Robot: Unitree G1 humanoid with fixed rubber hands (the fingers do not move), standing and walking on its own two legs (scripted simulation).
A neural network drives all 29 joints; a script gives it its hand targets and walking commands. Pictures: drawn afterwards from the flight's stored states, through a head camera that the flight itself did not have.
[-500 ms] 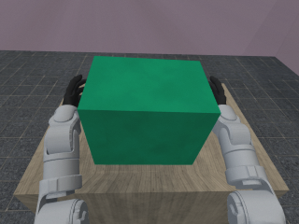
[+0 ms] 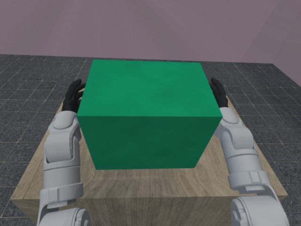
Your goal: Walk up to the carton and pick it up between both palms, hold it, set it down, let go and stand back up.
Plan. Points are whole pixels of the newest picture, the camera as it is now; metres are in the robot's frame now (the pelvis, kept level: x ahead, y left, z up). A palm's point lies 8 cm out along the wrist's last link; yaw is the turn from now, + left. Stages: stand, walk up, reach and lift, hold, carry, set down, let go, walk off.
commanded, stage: hold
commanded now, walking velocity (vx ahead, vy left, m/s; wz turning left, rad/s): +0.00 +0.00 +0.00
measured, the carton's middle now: (147, 117) +0.36 +0.01 +0.15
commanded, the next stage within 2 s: none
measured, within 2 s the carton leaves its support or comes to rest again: neither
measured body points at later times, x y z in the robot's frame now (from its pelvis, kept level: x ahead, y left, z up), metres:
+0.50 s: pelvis +0.00 +0.00 +0.00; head -0.05 +0.02 +0.45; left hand +0.36 +0.19 +0.18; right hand +0.37 -0.18 +0.18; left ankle +0.02 +0.12 -0.75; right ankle +0.00 -0.11 -0.75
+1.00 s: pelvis +0.00 +0.00 +0.00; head -0.05 +0.02 +0.45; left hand +0.36 +0.19 +0.18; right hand +0.37 -0.18 +0.18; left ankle +0.02 +0.12 -0.75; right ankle +0.00 -0.10 -0.75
